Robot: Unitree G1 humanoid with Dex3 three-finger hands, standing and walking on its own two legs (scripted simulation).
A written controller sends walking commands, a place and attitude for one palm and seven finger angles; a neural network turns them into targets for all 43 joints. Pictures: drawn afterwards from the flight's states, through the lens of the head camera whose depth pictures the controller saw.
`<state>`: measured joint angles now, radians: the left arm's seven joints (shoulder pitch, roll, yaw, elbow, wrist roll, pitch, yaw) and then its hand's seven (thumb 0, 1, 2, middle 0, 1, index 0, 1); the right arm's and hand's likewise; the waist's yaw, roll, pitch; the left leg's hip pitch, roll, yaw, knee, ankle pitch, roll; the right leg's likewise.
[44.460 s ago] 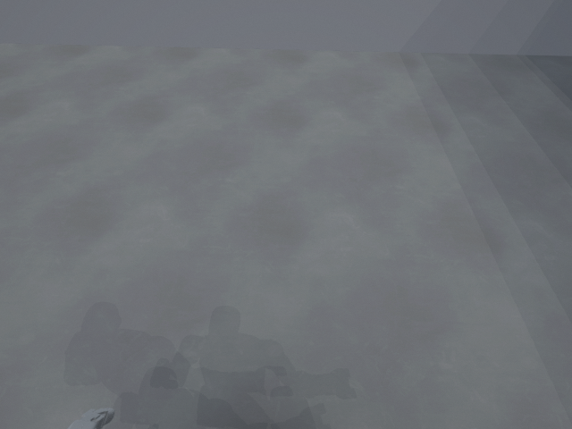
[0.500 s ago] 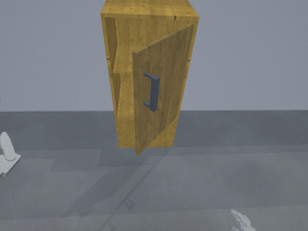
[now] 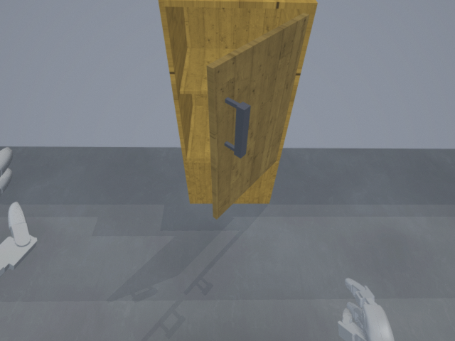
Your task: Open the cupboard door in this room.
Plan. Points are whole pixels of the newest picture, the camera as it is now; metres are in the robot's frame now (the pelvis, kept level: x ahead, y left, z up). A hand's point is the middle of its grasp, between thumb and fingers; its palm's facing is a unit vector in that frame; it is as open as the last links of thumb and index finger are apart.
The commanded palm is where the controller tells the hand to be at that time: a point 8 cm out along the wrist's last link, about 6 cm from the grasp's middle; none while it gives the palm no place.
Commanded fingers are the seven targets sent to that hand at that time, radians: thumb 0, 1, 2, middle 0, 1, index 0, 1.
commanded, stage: stop stepping back and stand still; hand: left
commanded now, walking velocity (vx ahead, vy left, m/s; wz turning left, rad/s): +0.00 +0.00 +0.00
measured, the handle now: (235, 128) +0.59 +0.02 +0.02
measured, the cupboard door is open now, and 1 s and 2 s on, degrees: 49 49 49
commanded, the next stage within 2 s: let the arm hang, fingers relaxed in 0.60 s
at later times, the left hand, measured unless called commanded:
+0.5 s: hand (13, 247) +0.20 +0.29 +0.15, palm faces +0.39 -0.79 -0.47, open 7.4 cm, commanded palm +0.13 +0.32 +0.18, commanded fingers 0.00 0.90 0.90 -0.20 -0.30 -0.20 -0.30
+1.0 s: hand out of the picture +0.03 +0.19 -0.17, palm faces -0.02 -0.98 -0.19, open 7.3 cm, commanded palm none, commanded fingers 0.00 0.90 0.90 -0.20 -0.30 -0.20 -0.30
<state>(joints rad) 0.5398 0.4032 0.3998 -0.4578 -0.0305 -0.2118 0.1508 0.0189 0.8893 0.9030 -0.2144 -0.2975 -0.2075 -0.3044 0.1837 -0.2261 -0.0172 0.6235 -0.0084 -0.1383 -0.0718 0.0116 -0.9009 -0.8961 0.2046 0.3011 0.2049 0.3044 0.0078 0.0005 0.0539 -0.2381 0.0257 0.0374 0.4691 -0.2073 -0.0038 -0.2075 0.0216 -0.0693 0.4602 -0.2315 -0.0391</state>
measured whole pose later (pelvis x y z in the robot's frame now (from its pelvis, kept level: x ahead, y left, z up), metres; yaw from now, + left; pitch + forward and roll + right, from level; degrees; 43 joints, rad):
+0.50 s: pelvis +0.00 +0.02 +0.01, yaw +0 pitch +0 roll -1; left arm 0.56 0.40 0.38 -0.45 -0.04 -0.18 0.15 0.02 0.89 0.90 -0.21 -0.30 -0.21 -0.30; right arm 0.21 -0.21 0.01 0.63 -0.01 -0.11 -0.08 0.01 -0.90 -0.90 0.21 0.30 0.21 0.30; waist 0.01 0.02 0.04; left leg -0.23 0.00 0.04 0.40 -0.17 0.03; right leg -0.18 0.00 -0.06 0.36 -0.17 -0.01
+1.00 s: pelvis -0.01 +0.02 +0.00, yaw +1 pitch +0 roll +0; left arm 0.25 0.17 -0.02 0.93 0.02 0.05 0.01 0.02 0.93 0.90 -0.20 -0.29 -0.20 -0.30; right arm 0.18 -0.25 0.00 0.95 -0.03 0.02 0.00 0.01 -0.90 -0.90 0.20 0.30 0.20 0.30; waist -0.03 0.00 0.06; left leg -0.30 -0.01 0.03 0.50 -0.20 0.02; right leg -0.27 -0.02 -0.08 0.51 -0.24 -0.02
